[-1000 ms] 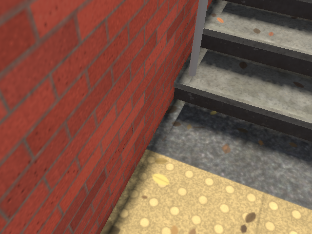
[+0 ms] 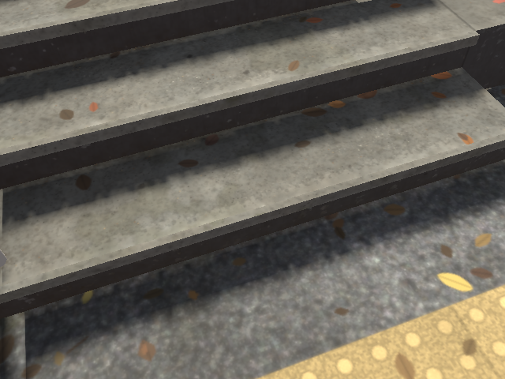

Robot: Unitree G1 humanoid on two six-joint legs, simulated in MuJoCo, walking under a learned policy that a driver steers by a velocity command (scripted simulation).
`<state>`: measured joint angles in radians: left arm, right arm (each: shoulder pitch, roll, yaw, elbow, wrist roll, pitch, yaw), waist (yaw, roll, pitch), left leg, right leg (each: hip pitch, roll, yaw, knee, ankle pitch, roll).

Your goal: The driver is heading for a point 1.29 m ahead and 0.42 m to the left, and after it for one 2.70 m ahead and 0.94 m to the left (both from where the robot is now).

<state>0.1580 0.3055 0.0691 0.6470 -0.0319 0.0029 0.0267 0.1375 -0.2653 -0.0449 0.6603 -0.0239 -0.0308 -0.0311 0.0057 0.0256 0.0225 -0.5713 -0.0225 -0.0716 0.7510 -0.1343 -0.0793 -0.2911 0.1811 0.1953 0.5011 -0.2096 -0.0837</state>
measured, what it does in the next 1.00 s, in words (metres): steps on the spot, turning left: left foot, then right foot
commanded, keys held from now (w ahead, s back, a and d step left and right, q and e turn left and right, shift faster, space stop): q+shift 0.68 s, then shift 0.20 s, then w+shift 0.02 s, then w+e+shift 0.10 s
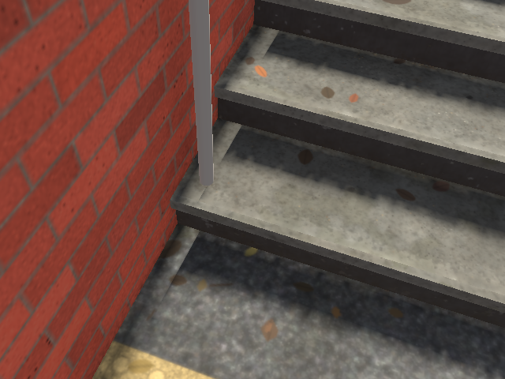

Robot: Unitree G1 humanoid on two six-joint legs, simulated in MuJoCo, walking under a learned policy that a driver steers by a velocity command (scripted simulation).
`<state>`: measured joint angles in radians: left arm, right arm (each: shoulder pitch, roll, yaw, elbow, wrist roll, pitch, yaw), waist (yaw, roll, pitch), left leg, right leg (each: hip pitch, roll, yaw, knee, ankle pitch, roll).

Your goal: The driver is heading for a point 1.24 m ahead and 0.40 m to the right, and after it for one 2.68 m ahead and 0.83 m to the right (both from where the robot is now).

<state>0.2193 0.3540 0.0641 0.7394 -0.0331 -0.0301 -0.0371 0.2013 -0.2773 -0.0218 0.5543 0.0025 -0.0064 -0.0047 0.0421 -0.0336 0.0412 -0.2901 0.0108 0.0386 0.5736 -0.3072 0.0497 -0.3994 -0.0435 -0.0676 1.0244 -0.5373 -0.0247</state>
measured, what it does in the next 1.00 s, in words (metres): walks ahead, turning right: right foot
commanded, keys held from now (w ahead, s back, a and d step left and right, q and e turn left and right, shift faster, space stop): w+e+shift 0.62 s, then w+shift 0.04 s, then w+q+shift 0.24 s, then q+shift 0.10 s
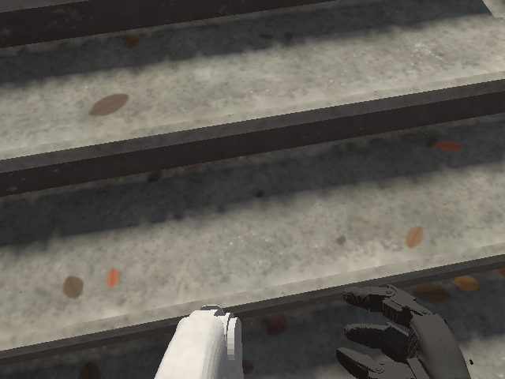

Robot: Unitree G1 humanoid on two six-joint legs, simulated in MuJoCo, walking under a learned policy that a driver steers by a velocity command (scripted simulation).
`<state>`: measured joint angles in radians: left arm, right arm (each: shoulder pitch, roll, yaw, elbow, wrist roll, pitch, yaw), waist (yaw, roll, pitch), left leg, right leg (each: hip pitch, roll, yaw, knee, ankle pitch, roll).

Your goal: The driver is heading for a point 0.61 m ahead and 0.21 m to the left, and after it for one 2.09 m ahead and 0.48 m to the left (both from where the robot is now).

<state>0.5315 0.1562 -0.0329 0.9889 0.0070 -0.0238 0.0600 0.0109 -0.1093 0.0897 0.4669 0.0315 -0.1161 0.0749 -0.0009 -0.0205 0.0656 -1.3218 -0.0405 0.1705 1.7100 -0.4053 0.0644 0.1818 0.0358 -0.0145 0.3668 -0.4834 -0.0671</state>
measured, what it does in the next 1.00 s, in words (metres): climbs, turning left: left foot 0.15 m higher, then right foot 0.15 m higher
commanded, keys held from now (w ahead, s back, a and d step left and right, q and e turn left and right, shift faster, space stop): q+shift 0.84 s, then w+q+shift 0.10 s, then w+shift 0.06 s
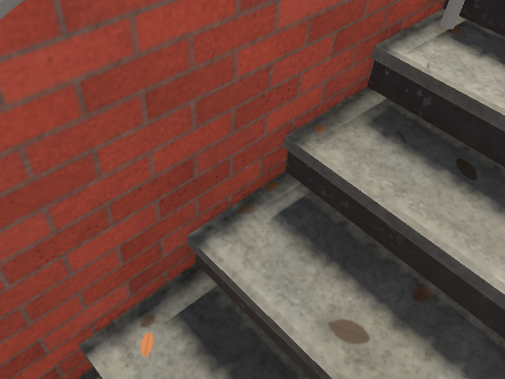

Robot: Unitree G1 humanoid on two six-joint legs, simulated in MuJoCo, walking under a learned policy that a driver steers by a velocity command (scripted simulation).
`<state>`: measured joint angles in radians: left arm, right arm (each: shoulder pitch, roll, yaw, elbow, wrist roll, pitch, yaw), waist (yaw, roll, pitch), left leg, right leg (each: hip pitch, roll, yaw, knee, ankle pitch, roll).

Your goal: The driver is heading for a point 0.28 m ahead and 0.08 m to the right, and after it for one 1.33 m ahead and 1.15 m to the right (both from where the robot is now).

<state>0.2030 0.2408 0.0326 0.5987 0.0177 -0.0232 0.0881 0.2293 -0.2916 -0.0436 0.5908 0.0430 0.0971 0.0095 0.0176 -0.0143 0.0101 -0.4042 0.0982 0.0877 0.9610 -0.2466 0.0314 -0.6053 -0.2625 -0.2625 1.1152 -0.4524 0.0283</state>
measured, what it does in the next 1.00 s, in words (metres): climbs, turning right: left foot 0.15 m lower, then right foot 0.15 m higher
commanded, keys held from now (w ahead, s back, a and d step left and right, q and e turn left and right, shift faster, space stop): w+shift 0.02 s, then w+e+shift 0.98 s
